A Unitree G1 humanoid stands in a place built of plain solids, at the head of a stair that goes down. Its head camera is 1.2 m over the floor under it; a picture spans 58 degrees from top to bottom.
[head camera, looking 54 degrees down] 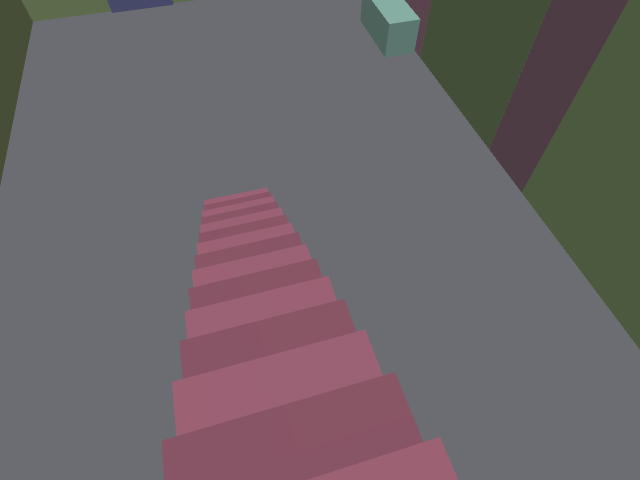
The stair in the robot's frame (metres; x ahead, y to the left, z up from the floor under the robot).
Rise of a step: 0.18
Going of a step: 0.24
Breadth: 0.74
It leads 16 degrees to the left of straight ahead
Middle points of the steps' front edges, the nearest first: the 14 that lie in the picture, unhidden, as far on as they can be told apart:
0.37 0.11 -0.18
0.61 0.18 -0.36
0.84 0.24 -0.55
1.07 0.31 -0.73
1.30 0.38 -0.91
1.53 0.44 -1.09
1.76 0.51 -1.27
2.00 0.58 -1.45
2.23 0.64 -1.64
2.46 0.71 -1.82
2.69 0.78 -2.00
2.92 0.84 -2.18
3.15 0.91 -2.37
3.38 0.98 -2.55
